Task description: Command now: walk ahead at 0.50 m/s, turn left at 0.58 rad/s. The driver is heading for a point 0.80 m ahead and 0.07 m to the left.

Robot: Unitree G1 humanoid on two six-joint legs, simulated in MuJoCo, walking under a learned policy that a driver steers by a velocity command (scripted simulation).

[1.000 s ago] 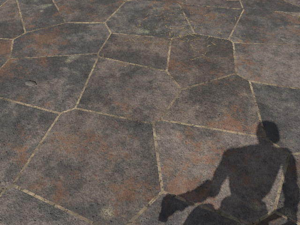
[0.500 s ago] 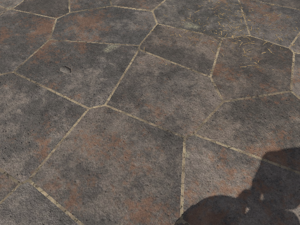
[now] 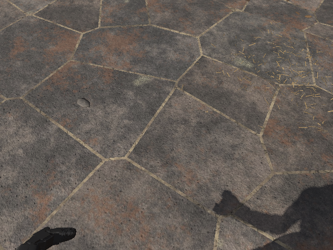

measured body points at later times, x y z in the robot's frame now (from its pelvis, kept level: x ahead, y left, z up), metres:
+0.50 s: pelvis +0.26 -0.01 +0.00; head +0.30 +0.01 +0.44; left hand +0.19 +0.28 -0.13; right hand +0.55 -0.16 -0.08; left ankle +0.38 +0.18 -0.70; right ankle +0.18 -0.15 -0.74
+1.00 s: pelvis +0.52 +0.13 +0.00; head +0.54 +0.14 +0.45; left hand +0.59 +0.42 -0.11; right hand +0.67 -0.12 -0.11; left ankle +0.40 +0.16 -0.74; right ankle +0.76 +0.04 -0.69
